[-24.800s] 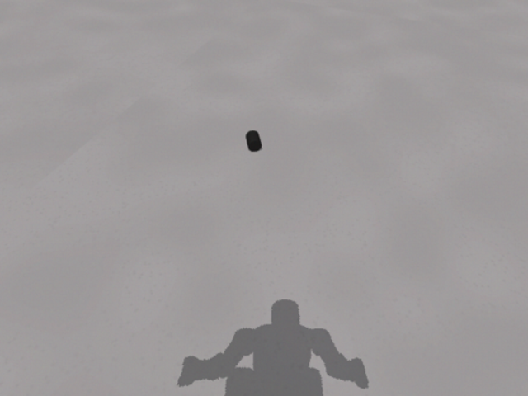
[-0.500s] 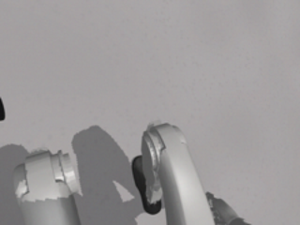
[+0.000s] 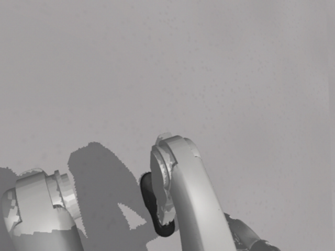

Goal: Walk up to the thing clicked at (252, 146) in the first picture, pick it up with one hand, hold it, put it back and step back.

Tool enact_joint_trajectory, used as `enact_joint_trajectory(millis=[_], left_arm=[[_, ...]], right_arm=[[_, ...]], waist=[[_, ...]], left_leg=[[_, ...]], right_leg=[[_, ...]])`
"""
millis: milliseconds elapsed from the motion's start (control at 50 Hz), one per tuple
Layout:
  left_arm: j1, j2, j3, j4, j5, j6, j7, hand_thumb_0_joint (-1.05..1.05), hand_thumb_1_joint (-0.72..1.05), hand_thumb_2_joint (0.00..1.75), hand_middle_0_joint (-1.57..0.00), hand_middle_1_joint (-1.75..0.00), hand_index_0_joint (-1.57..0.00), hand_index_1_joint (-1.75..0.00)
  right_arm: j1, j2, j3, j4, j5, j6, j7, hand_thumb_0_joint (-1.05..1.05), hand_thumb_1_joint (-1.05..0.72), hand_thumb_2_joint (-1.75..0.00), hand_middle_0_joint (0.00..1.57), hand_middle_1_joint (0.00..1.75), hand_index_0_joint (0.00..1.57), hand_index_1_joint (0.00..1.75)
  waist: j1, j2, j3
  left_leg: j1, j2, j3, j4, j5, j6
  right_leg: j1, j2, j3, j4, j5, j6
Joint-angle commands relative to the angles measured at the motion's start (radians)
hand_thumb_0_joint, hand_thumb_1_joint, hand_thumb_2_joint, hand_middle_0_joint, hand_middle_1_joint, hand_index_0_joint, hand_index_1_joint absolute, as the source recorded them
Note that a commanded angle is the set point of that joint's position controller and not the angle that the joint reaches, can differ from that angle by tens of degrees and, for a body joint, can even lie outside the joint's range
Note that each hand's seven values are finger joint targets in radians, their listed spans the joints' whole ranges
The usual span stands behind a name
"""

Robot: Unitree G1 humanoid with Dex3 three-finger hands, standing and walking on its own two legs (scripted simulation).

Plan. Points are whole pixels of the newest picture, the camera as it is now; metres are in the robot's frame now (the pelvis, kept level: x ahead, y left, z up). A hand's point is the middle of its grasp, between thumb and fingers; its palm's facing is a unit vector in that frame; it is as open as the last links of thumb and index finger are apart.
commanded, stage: open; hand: left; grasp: from above
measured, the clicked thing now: out of the picture +0.42 +0.33 -0.26
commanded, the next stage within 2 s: withdraw in 0.90 s
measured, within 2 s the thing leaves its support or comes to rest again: rests again in 0.50 s
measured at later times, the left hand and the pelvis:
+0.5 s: hand out of the picture +0.42 +0.33 -0.23, palm faces -0.44 -0.13 -0.89, open 12.0 cm; pelvis +0.00 +0.00 +0.00, yaw -1 degrees
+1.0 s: hand out of the picture +0.42 +0.33 -0.23, palm faces -0.46 -0.13 -0.88, open 14.1 cm; pelvis +0.00 +0.00 +0.00, yaw -1 degrees
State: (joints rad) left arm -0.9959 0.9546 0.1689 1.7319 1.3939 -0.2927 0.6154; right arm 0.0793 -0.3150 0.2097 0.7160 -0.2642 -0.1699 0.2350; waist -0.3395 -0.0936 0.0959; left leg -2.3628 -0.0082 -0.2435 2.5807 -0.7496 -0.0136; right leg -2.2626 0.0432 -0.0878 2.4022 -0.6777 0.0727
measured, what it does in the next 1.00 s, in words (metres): stands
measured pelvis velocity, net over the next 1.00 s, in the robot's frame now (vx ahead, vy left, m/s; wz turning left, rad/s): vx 0.00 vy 0.00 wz -0.01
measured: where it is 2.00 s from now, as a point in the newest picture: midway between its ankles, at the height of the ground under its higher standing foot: (119, 237)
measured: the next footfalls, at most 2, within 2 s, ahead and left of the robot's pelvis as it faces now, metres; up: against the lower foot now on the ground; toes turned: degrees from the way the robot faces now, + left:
none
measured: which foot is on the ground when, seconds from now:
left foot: down 0.00-1.00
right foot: down 0.00-1.00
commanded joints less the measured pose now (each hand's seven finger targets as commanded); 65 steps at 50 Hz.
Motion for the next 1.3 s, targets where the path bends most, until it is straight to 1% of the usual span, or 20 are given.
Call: enact_joint_trajectory(millis=[0,220,320,340,420,500,520,640,720,860,920,940,960,1020,1040,1060,1120,1180,1220,1280], left_arm=[[-0.273,0.274,0.014,-0.083,-0.020,0.003,0.050,0.00,0.73,0.78,-1.08,-0.63,-1.08,-0.63],[-0.288,0.266,-0.015,-0.111,-0.023,-0.006,0.064,0.00,-0.04,0.72,-0.48,-0.69,-0.48,-0.68],[-0.288,0.264,-0.022,-0.084,-0.030,0.004,0.057,0.00,-0.18,0.75,-0.36,-0.75,-0.37,-0.74],[-0.289,0.236,-0.045,-0.082,-0.037,0.007,0.051,0.00,-0.20,0.75,-0.35,-0.76,-0.36,-0.75],[-0.224,0.267,-0.015,-0.072,-0.049,0.019,0.044,0.00,-0.29,0.83,-0.27,-0.83,-0.28,-0.83],[-0.276,0.241,-0.038,-0.114,-0.056,0.017,0.024,0.00,-0.38,0.88,-0.20,-0.87,-0.20,-0.87],[-0.260,0.269,-0.012,-0.094,-0.062,0.016,0.027,0.00,-0.40,0.89,-0.18,-0.90,-0.18,-0.90],[-0.257,0.253,-0.027,-0.103,-0.059,-0.007,0.011,0.00,-0.50,0.98,-0.11,-0.95,-0.10,-0.96],[-0.257,0.276,-0.006,-0.127,-0.054,-0.021,0.015,0.00,-0.55,1.03,-0.08,-0.98,-0.06,-0.99],[-0.235,0.259,-0.034,-0.098,-0.043,-0.017,0.023,0.00,-0.53,1.01,-0.07,-1.00,-0.06,-1.01],[-0.247,0.269,-0.019,-0.126,-0.048,-0.014,0.036,0.00,-0.53,1.01,-0.07,-1.00,-0.06,-1.01],[-0.242,0.240,-0.047,-0.098,-0.043,-0.005,0.030,0.00,-0.53,1.01,-0.06,-1.01,-0.06,-1.01],[-0.247,0.254,-0.032,-0.097,-0.042,-0.003,0.032,0.00,-0.52,1.01,-0.06,-1.02,-0.06,-1.02],[-0.257,0.279,-0.015,-0.165,-0.059,-0.001,0.035,0.00,-0.51,0.97,-0.07,-1.03,-0.08,-1.02],[-0.243,0.285,-0.006,-0.129,-0.053,0.006,0.034,0.00,-0.51,0.97,-0.07,-1.03,-0.08,-1.01],[-0.232,0.317,0.023,-0.142,-0.048,0.013,0.033,0.00,-0.50,0.97,-0.07,-1.03,-0.09,-1.01],[-0.272,0.305,0.037,-0.281,-0.072,0.025,0.033,0.00,-0.51,0.97,-0.07,-1.02,-0.08,-1.01],[-0.233,0.252,0.032,-0.319,-0.098,0.061,0.014,0.00,-0.51,0.98,-0.07,-1.02,-0.08,-1.01],[-0.213,0.251,0.060,-0.413,-0.125,0.087,-0.007,0.00,-0.51,0.98,-0.07,-1.01,-0.08,-1.00],[-0.205,0.128,-0.007,-0.484,-0.163,0.130,-0.084,0.00,-0.51,0.99,-0.07,-1.01,-0.08,-1.00]], right_arm=[[0.178,-0.326,-0.090,0.010,-0.008,-0.004,-0.005,0.00,-0.90,-0.90,0.20,0.30,0.20,0.30],[0.162,-0.338,-0.082,-0.004,-0.004,-0.025,0.002,0.00,-0.89,-0.90,0.20,0.30,0.20,0.30],[0.160,-0.342,-0.078,0.000,-0.010,-0.038,0.007,0.00,-0.89,-0.90,0.20,0.30,0.20,0.30],[0.169,-0.336,-0.076,0.007,-0.009,-0.039,0.008,0.00,-0.89,-0.90,0.20,0.30,0.20,0.30],[0.162,-0.348,-0.081,-0.003,-0.003,-0.036,0.007,0.00,-0.89,-0.90,0.20,0.30,0.20,0.30],[0.156,-0.339,-0.076,-0.020,-0.005,-0.028,0.011,0.00,-0.89,-0.90,0.20,0.30,0.20,0.30],[0.158,-0.341,-0.075,-0.013,-0.005,-0.024,0.007,0.00,-0.89,-0.90,0.20,0.30,0.20,0.30],[0.160,-0.335,-0.076,-0.016,0.002,-0.015,0.002,0.00,-0.89,-0.90,0.20,0.30,0.20,0.30],[0.174,-0.339,-0.077,-0.018,-0.002,-0.008,0.000,0.00,-0.89,-0.90,0.20,0.30,0.20,0.30],[0.179,-0.339,-0.075,-0.011,-0.005,-0.012,0.002,0.00,-0.89,-0.90,0.20,0.30,0.20,0.30],[0.163,-0.329,-0.072,-0.011,-0.003,-0.012,0.001,0.00,-0.89,-0.90,0.20,0.30,0.20,0.30],[0.168,-0.328,-0.071,-0.003,-0.004,-0.015,0.004,0.00,-0.89,-0.90,0.20,0.30,0.20,0.30],[0.165,-0.338,-0.074,-0.014,-0.004,-0.019,0.006,0.00,-0.89,-0.90,0.20,0.30,0.20,0.30],[0.168,-0.335,-0.078,0.001,0.000,-0.019,0.005,0.00,-0.91,-0.90,0.20,0.30,0.20,0.30],[0.166,-0.339,-0.075,-0.014,-0.003,-0.024,0.009,0.00,-0.91,-0.90,0.20,0.30,0.20,0.30],[0.177,-0.349,-0.086,-0.016,0.001,-0.023,0.011,0.00,-0.90,-0.90,0.20,0.30,0.20,0.30],[0.176,-0.329,-0.100,-0.017,0.005,-0.020,0.015,0.00,-0.90,-0.90,0.20,0.30,0.20,0.30],[0.190,-0.310,-0.129,-0.004,0.023,-0.016,0.027,0.00,-0.90,-0.90,0.20,0.30,0.20,0.30],[0.198,-0.304,-0.160,-0.009,0.043,-0.005,0.028,0.00,-0.90,-0.90,0.20,0.30,0.20,0.30],[0.207,-0.279,-0.202,0.003,0.086,0.022,0.031,0.00,-0.90,-0.90,0.20,0.30,0.20,0.30]], waist=[[-0.045,0.460,-0.606],[-0.040,0.475,-0.622],[-0.051,0.463,-0.598],[-0.049,0.472,-0.592],[-0.020,0.493,-0.632],[-0.040,0.500,-0.611],[-0.036,0.481,-0.620],[-0.044,0.472,-0.596],[-0.039,0.482,-0.629],[-0.044,0.472,-0.615],[-0.017,0.500,-0.634],[-0.033,0.479,-0.603],[-0.044,0.470,-0.601],[-0.002,0.532,-0.657],[-0.021,0.508,-0.644],[-0.011,0.511,-0.656],[0.029,0.598,-0.754],[0.045,0.603,-0.768],[0.089,0.611,-0.840],[0.097,0.611,-0.849]], left_leg=[[0.480,0.020,0.123,-0.276,0.235,0.023],[0.502,0.023,0.108,-0.289,0.247,0.015],[0.480,0.023,0.115,-0.276,0.211,0.021],[0.476,0.022,0.119,-0.278,0.204,0.023],[0.526,0.026,0.098,-0.308,0.251,0.009],[0.505,0.024,0.101,-0.301,0.256,0.011],[0.490,0.024,0.103,-0.293,0.248,0.016],[0.484,0.026,0.102,-0.299,0.222,0.015],[0.512,0.024,0.100,-0.304,0.254,0.013],[0.509,0.025,0.112,-0.283,0.266,0.016],[0.523,0.024,0.108,-0.303,0.266,0.011],[0.517,0.024,0.110,-0.293,0.257,0.013],[0.508,0.025,0.106,-0.294,0.246,0.014],[0.551,0.023,0.108,-0.309,0.295,0.006],[0.546,0.024,0.103,-0.299,0.291,0.007],[0.551,0.024,0.107,-0.302,0.292,0.008],[0.597,0.021,0.120,-0.322,0.326,0.000],[0.580,0.017,0.140,-0.326,0.304,0.005],[0.597,0.012,0.147,-0.350,0.317,0.005],[0.615,0.010,0.154,-0.403,0.290,0.005]], right_leg=[[0.315,0.030,-0.158,-0.167,0.260,-0.085],[0.319,0.036,-0.167,-0.165,0.268,-0.085],[0.311,0.035,-0.166,-0.178,0.242,-0.081],[0.313,0.037,-0.160,-0.184,0.238,-0.083],[0.319,0.034,-0.172,-0.166,0.263,-0.089],[0.317,0.032,-0.168,-0.169,0.272,-0.088],[0.332,0.035,-0.167,-0.178,0.273,-0.086],[0.324,0.034,-0.166,-0.181,0.246,-0.088],[0.342,0.034,-0.169,-0.183,0.269,-0.089],[0.342,0.036,-0.165,-0.182,0.284,-0.085],[0.335,0.034,-0.168,-0.181,0.277,-0.092],[0.314,0.034,-0.169,-0.179,0.272,-0.089],[0.319,0.035,-0.171,-0.179,0.264,-0.087],[0.331,0.032,-0.166,-0.174,0.295,-0.091],[0.328,0.027,-0.169,-0.162,0.297,-0.090],[0.334,0.028,-0.166,-0.163,0.293,-0.089],[0.346,0.026,-0.157,-0.170,0.317,-0.095],[0.326,0.026,-0.144,-0.181,0.305,-0.099],[0.326,0.020,-0.134,-0.194,0.306,-0.103],[0.281,0.010,-0.114,-0.216,0.276,-0.111]])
